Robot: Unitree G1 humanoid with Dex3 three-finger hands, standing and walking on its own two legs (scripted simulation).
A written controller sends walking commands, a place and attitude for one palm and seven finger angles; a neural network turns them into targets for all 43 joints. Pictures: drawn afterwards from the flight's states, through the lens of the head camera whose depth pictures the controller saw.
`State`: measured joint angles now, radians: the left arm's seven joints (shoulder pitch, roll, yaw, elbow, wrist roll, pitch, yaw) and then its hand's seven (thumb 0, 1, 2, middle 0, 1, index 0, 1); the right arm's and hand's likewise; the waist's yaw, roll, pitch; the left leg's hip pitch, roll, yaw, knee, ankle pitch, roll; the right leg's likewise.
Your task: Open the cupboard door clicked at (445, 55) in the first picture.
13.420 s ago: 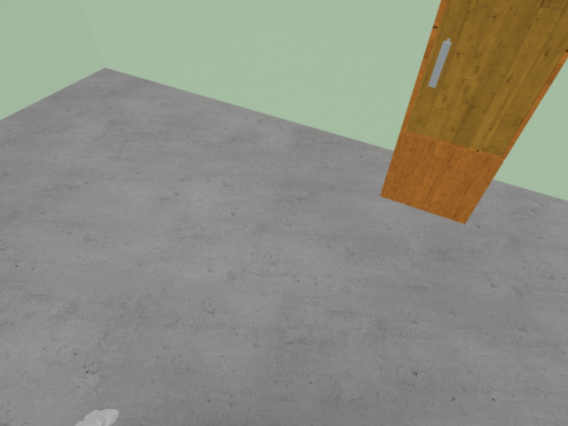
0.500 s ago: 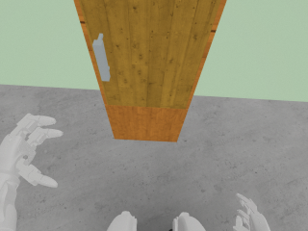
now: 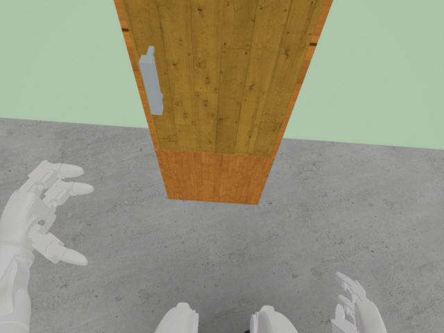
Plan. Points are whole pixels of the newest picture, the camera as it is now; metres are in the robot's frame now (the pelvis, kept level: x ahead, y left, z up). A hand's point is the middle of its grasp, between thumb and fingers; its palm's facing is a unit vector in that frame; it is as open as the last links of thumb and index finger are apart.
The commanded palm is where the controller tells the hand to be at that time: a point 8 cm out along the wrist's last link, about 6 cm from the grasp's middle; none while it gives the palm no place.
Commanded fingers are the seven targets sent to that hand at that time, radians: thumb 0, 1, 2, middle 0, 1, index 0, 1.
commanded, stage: move the hooked fingers beside the handle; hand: left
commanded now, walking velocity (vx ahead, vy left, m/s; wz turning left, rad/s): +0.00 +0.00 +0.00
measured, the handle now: (154, 81) +0.64 +0.20 +0.03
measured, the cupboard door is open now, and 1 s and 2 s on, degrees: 0 0 0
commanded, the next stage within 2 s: none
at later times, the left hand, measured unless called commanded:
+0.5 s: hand (94, 160) +0.40 +0.26 +0.04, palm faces -0.02 -1.00 -0.04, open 14.0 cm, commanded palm +0.38 +0.31 +0.05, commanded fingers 0.00 -0.50 0.30 -0.30 -1.20 -0.30 -1.20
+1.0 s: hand (115, 127) +0.48 +0.25 +0.04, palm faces -0.04 -1.00 -0.02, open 14.0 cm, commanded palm +0.47 +0.29 +0.04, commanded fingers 0.00 -0.50 0.30 -0.30 -1.20 -0.30 -1.20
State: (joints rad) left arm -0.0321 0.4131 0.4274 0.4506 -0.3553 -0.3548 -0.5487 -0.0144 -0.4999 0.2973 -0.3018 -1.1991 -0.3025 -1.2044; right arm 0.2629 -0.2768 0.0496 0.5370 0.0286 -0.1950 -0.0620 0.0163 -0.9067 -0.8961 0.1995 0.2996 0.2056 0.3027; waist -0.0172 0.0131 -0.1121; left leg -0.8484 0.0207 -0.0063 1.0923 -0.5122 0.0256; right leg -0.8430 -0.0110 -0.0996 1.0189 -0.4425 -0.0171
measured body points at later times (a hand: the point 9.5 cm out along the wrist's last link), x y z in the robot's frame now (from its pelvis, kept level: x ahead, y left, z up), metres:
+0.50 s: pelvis +0.00 +0.01 -0.01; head +0.12 +0.03 +0.43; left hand +0.39 +0.32 +0.05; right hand +0.10 -0.26 -0.10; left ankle +0.01 +0.10 -0.66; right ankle +0.03 -0.12 -0.66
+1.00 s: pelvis +0.00 +0.01 -0.02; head +0.14 +0.03 +0.41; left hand +0.48 +0.30 +0.05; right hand +0.03 -0.27 -0.12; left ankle +0.01 +0.10 -0.66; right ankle +0.03 -0.12 -0.66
